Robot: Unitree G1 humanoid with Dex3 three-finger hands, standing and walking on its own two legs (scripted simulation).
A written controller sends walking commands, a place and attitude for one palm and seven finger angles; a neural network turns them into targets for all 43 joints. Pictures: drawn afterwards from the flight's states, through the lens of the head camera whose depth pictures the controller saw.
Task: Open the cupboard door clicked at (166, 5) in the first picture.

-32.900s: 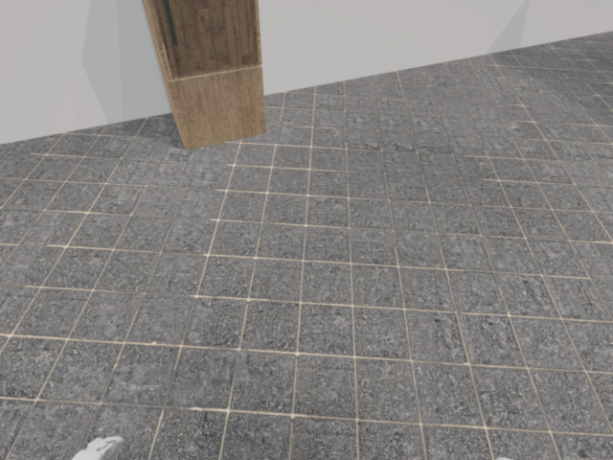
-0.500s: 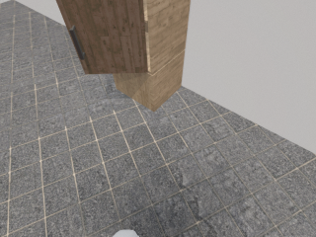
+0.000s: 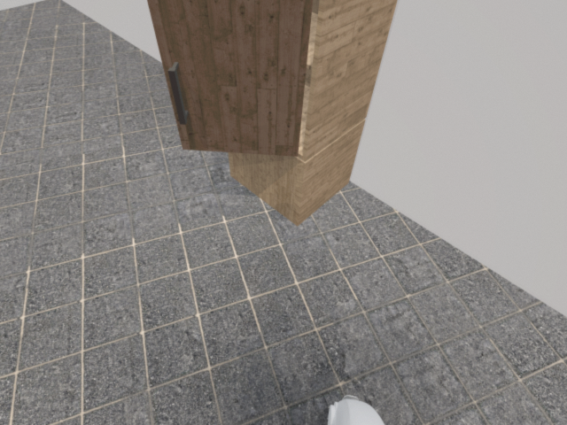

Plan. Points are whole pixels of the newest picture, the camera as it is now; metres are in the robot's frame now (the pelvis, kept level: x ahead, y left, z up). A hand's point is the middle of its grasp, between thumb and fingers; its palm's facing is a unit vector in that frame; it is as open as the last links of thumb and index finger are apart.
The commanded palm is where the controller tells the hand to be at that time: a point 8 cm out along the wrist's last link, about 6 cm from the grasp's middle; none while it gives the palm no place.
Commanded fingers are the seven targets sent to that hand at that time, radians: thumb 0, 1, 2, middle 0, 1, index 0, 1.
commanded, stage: take the last steps up to it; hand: left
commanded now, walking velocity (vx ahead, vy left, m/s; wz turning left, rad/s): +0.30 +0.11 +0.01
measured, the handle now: (179, 94) +0.99 +0.37 -0.11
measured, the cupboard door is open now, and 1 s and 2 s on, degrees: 41 41 41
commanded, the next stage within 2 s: come to a stop and stand still in 1.02 s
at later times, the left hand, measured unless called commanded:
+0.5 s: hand (186, 399) +0.18 +0.17 -0.15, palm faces +0.09 -0.96 -0.25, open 7.1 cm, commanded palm none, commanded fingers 0.00 0.90 0.90 -0.20 -0.30 -0.20 -0.30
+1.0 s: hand (156, 302) +0.36 +0.27 -0.18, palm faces +0.08 -0.98 -0.18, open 7.3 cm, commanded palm none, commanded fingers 0.00 0.90 0.90 -0.20 -0.30 -0.20 -0.30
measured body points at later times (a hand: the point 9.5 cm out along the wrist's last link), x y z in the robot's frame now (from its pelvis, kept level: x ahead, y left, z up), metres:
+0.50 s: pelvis +0.17 -0.03 +0.01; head +0.20 -0.05 +0.46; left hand +0.18 +0.22 -0.13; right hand +0.22 -0.26 -0.16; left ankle +0.23 +0.16 -0.66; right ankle +0.15 -0.10 -0.74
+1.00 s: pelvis +0.33 +0.09 +0.00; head +0.37 +0.10 +0.44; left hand +0.35 +0.32 -0.17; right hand +0.40 -0.15 -0.15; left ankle +0.35 +0.16 -0.74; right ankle +0.34 -0.03 -0.66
